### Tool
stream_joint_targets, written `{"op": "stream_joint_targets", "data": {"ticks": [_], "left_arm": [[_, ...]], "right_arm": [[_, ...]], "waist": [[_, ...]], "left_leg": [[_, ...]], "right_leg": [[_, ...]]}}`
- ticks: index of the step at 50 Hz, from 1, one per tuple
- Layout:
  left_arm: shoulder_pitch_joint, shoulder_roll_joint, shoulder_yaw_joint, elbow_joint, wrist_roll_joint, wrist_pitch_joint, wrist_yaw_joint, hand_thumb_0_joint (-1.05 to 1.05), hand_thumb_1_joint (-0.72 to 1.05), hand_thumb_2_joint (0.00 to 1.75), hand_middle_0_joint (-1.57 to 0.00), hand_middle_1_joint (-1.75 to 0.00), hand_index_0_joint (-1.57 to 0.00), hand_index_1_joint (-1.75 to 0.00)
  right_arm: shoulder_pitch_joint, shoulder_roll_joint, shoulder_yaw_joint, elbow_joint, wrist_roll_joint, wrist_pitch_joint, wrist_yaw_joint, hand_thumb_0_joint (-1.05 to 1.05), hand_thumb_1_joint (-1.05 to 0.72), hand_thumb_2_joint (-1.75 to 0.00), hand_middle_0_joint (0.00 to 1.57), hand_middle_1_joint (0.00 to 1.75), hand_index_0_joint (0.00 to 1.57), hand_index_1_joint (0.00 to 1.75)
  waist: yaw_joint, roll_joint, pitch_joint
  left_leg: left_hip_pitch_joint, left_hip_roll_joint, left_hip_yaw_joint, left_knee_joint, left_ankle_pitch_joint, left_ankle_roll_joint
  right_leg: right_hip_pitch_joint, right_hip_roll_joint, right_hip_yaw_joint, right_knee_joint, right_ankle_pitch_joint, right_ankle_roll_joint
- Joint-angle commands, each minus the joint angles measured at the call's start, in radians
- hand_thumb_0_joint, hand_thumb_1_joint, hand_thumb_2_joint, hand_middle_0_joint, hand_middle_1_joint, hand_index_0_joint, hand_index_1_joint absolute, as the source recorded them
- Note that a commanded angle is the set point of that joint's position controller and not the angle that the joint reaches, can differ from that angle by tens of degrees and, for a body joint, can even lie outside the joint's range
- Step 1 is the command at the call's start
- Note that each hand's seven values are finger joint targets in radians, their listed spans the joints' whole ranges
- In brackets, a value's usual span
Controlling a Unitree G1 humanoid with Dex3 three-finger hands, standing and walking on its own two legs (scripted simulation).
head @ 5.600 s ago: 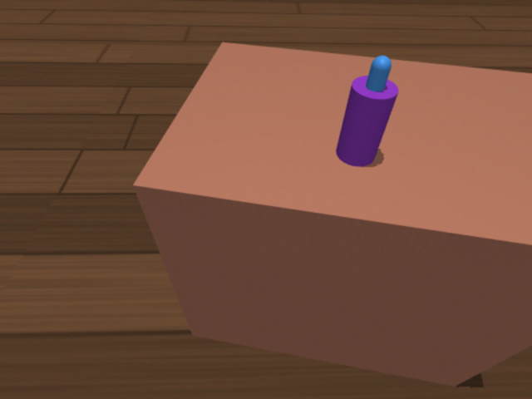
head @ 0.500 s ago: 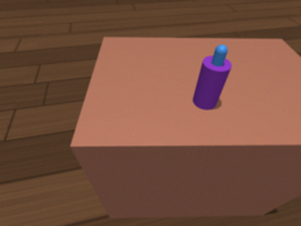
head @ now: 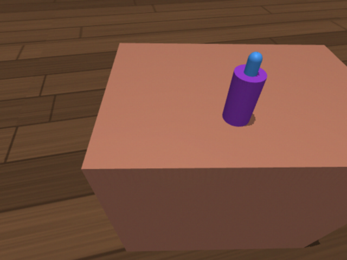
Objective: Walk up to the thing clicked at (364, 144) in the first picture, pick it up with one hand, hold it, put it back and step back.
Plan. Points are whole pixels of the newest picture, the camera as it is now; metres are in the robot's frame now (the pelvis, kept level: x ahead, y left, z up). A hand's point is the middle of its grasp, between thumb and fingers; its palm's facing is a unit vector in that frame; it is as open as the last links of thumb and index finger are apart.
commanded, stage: rise first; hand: right
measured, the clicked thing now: (245, 89) +0.52 -0.19 +0.12
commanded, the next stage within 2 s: none
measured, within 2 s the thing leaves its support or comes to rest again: neither
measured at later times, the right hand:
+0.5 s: hand (280, 251) +0.18 -0.25 -0.09, palm faces +0.24 +0.91 -0.35, open 14.2 cm
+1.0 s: hand (301, 220) +0.20 -0.24 +0.06, palm faces +0.31 +0.87 -0.38, open 17.5 cm
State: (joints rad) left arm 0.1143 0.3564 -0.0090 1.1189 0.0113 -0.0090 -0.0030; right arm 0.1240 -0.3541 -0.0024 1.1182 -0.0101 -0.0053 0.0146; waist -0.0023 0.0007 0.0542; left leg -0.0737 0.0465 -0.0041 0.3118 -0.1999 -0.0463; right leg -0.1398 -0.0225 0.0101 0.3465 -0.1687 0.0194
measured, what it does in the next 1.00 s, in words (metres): stands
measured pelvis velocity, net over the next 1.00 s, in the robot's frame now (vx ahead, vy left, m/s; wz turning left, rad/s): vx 0.01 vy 0.02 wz -0.01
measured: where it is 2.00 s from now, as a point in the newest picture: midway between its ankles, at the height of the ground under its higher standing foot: outside the picture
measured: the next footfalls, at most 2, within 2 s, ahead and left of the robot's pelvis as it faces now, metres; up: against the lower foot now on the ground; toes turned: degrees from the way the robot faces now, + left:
none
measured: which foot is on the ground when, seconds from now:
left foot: down 0.00-1.00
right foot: down 0.00-1.00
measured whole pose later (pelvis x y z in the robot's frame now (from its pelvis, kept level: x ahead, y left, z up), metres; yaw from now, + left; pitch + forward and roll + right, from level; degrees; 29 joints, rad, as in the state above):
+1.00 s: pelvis +0.01 +0.02 -0.01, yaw +0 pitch -2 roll +0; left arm 0.27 0.23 0.13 0.58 -0.02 -0.06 0.05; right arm 0.45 -0.30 -0.25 -0.08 0.05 -0.14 -0.03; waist -0.04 -0.04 0.02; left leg -0.11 0.04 0.00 0.43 -0.29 -0.03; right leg -0.16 -0.03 0.02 0.42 -0.23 0.04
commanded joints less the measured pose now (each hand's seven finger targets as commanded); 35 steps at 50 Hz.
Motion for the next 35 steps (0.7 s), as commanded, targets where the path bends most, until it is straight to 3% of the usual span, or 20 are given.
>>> {"op": "stream_joint_targets", "data": {"ticks": [1,4,5,6,7,8,9,10,12,14,15,17,19,21,23,25,26,27,31,35], "left_arm": [[-0.030,0.219,0.044,-0.058,-0.003,-0.024,0.011,0.00,0.90,0.90,-0.20,-0.30,-0.20,-0.30],[-0.032,0.227,0.046,-0.059,-0.001,-0.025,0.012,0.00,0.90,0.90,-0.20,-0.30,-0.20,-0.30],[-0.029,0.220,0.044,-0.060,-0.001,-0.025,0.011,0.00,0.82,0.82,-0.12,-0.22,-0.12,-0.22],[-0.380,0.052,0.041,-0.411,-0.087,-0.135,0.021,0.00,0.74,0.74,-0.04,-0.14,-0.04,-0.14],[-0.322,0.086,0.029,-0.441,-0.109,-0.156,0.042,0.00,0.66,0.66,-0.03,-0.06,-0.01,-0.06],[-0.217,0.147,0.055,-0.360,-0.110,-0.146,0.059,0.00,0.58,0.58,-0.03,-0.04,-0.02,-0.05],[-0.148,0.214,0.121,-0.288,-0.105,-0.128,0.072,0.00,0.50,0.50,-0.03,-0.04,-0.02,-0.05],[-0.149,0.239,0.158,-0.295,-0.099,-0.124,0.081,0.00,0.42,0.42,-0.03,-0.04,-0.02,-0.05],[-0.124,0.138,0.139,-0.247,-0.081,-0.128,0.084,0.00,0.28,0.26,-0.04,-0.04,-0.03,-0.05],[-0.016,0.150,0.206,-0.294,-0.049,-0.122,0.080,0.00,0.19,0.19,-0.05,-0.05,-0.05,-0.05],[0.060,0.108,0.194,-0.263,-0.047,-0.111,0.077,0.00,0.13,0.16,-0.05,-0.05,-0.06,-0.04],[0.045,0.126,0.200,-0.357,-0.042,-0.111,0.076,0.00,0.02,0.10,-0.06,-0.06,-0.07,-0.04],[0.080,0.041,0.160,-0.354,-0.047,-0.096,0.066,0.00,-0.09,0.08,-0.06,-0.05,-0.07,-0.04],[-0.034,-0.027,0.107,-0.465,-0.054,-0.102,0.060,0.00,-0.24,0.07,-0.06,-0.05,-0.07,-0.05],[-0.058,0.007,0.123,-0.520,-0.050,-0.107,0.070,0.00,-0.36,0.06,-0.07,-0.05,-0.06,-0.06],[-0.059,-0.006,0.111,-0.577,-0.047,-0.116,0.078,0.00,-0.45,0.04,-0.07,-0.05,-0.07,-0.06],[-0.060,0.020,0.123,-0.612,-0.047,-0.120,0.087,0.00,-0.51,0.03,-0.08,-0.05,-0.07,-0.06],[-0.044,0.040,0.134,-0.661,-0.043,-0.125,0.093,0.00,-0.52,0.03,-0.08,-0.06,-0.07,-0.06],[0.015,0.024,0.127,-0.705,-0.039,-0.125,0.101,0.00,-0.54,0.02,-0.07,-0.05,-0.07,-0.06],[0.156,-0.009,0.139,-0.685,-0.038,-0.113,0.090,0.00,-0.53,0.01,-0.07,-0.05,-0.07,-0.05]], "right_arm": [[-0.021,-0.215,-0.045,-0.053,-0.001,-0.016,-0.016,0.00,-0.90,-0.90,0.20,0.30,0.20,0.30],[-0.022,-0.211,-0.047,-0.053,-0.001,-0.013,-0.016,0.00,-0.90,-0.90,0.20,0.30,0.20,0.30],[-0.027,-0.215,-0.047,-0.054,-0.002,-0.013,-0.016,0.00,-0.82,-0.82,0.12,0.22,0.12,0.22],[-0.377,-0.009,-0.006,-0.404,0.081,-0.099,-0.026,0.00,-0.74,-0.74,0.06,0.14,0.05,0.14],[-0.367,-0.049,-0.006,-0.478,0.115,-0.144,-0.047,0.00,-0.66,-0.66,0.06,0.06,0.05,0.06],[-0.247,-0.164,-0.063,-0.371,0.113,-0.140,-0.070,0.00,-0.58,-0.58,0.06,0.04,0.05,0.04],[-0.187,-0.225,-0.129,-0.269,0.107,-0.124,-0.087,0.00,-0.50,-0.50,0.06,0.04,0.05,0.04],[-0.200,-0.255,-0.169,-0.278,0.099,-0.125,-0.098,0.00,-0.42,-0.42,0.06,0.04,0.05,0.04],[-0.206,-0.168,-0.152,-0.274,0.077,-0.136,-0.099,0.00,-0.31,-0.26,0.06,0.04,0.05,0.04],[-0.045,-0.204,-0.240,-0.341,0.049,-0.129,-0.096,0.00,-0.23,-0.20,0.06,0.04,0.05,0.04],[0.081,-0.198,-0.253,-0.314,0.048,-0.117,-0.097,0.00,-0.17,-0.18,0.06,0.04,0.05,0.04],[0.040,-0.190,-0.249,-0.440,0.050,-0.117,-0.095,0.00,-0.04,-0.15,0.06,0.04,0.05,0.04],[0.076,-0.141,-0.234,-0.485,0.054,-0.105,-0.090,0.00,0.06,-0.13,0.05,0.04,0.05,0.04],[-0.003,-0.114,-0.207,-0.633,0.059,-0.113,-0.092,0.00,0.20,-0.10,0.05,0.05,0.05,0.05],[-0.005,-0.130,-0.219,-0.698,0.058,-0.117,-0.098,0.00,0.28,-0.09,0.04,0.05,0.04,0.05],[-0.004,-0.112,-0.207,-0.782,0.056,-0.126,-0.100,0.00,0.37,-0.07,0.04,0.05,0.04,0.05],[0.011,-0.154,-0.242,-0.810,0.055,-0.129,-0.107,0.00,0.40,-0.06,0.04,0.05,0.04,0.05],[0.009,-0.140,-0.234,-0.869,0.055,-0.135,-0.110,0.00,0.41,-0.06,0.04,0.05,0.04,0.05],[0.087,-0.179,-0.290,-1.012,0.054,-0.146,-0.116,0.00,0.49,-0.05,0.04,0.05,0.04,0.05],[0.187,-0.141,-0.310,-1.106,0.059,-0.146,-0.100,0.00,0.53,-0.04,0.04,0.05,0.04,0.05]], "waist": [[0.000,-0.002,-0.061],[0.001,-0.015,-0.064],[0.002,-0.004,-0.060],[0.025,-0.069,-0.088],[-0.013,-0.009,-0.142],[-0.007,0.011,-0.087],[-0.007,0.016,-0.063],[-0.003,0.010,-0.125],[-0.003,-0.031,-0.192],[-0.006,-0.009,-0.282],[-0.029,-0.026,-0.261],[-0.011,-0.036,-0.278],[-0.022,-0.062,-0.242],[-0.037,-0.068,-0.190],[-0.026,-0.046,-0.178],[-0.019,-0.032,-0.191],[-0.029,-0.026,-0.186],[-0.016,-0.009,-0.215],[-0.043,-0.016,-0.202],[-0.024,-0.025,-0.160]], "left_leg": [[-0.030,0.085,-0.055,-0.045,0.099,0.056],[-0.028,0.084,-0.057,-0.040,0.092,0.057],[-0.031,0.084,-0.056,-0.040,0.089,0.059],[-0.177,-0.052,0.054,0.069,0.023,0.047],[-0.103,-0.059,0.064,0.032,-0.027,0.053],[-0.126,-0.052,0.058,0.023,-0.043,0.049],[-0.168,-0.052,0.059,0.046,-0.044,0.043],[-0.164,-0.043,0.051,0.076,0.004,0.040],[-0.171,-0.042,0.043,0.110,0.051,0.047],[-0.139,-0.050,0.044,0.123,0.138,0.048],[-0.112,-0.052,0.048,0.112,0.169,0.048],[-0.091,-0.059,0.054,0.101,0.226,0.043],[-0.097,-0.058,0.057,0.093,0.225,0.044],[-0.111,-0.056,0.054,0.074,0.142,0.046],[-0.115,-0.051,0.050,0.055,0.099,0.044],[-0.109,-0.048,0.047,0.055,0.117,0.042],[-0.105,-0.047,0.048,0.053,0.113,0.041],[-0.091,-0.046,0.048,0.058,0.145,0.039],[-0.064,-0.035,0.050,0.068,0.214,0.026],[-0.068,-0.040,0.060,0.075,0.278,0.024]], "right_leg": [[0.025,-0.103,0.078,-0.057,0.125,-0.038],[0.023,-0.102,0.079,-0.062,0.098,-0.039],[0.021,-0.103,0.079,-0.065,0.106,-0.039],[-0.060,0.001,-0.035,0.016,-0.002,-0.020],[0.007,-0.006,-0.022,-0.024,-0.041,-0.016],[-0.027,0.002,-0.024,-0.018,-0.056,-0.023],[-0.071,0.014,-0.037,0.012,-0.058,-0.026],[-0.062,0.018,-0.041,0.041,-0.005,-0.026],[-0.056,0.015,-0.043,0.081,0.061,-0.024],[-0.028,0.019,-0.044,0.087,0.135,-0.026],[-0.037,0.024,-0.048,0.075,0.166,-0.023],[-0.004,0.022,-0.051,0.062,0.214,-0.017],[-0.028,0.023,-0.057,0.057,0.209,-0.016],[-0.068,0.018,-0.055,0.039,0.129,-0.018],[-0.058,0.019,-0.057,0.032,0.084,-0.023],[-0.030,0.018,-0.057,0.036,0.100,-0.025],[-0.031,0.021,-0.055,0.037,0.103,-0.026],[0.002,0.019,-0.054,0.043,0.132,-0.028],[0.031,0.030,-0.057,0.050,0.190,-0.031],[0.049,0.026,-0.062,0.052,0.255,-0.030]]}}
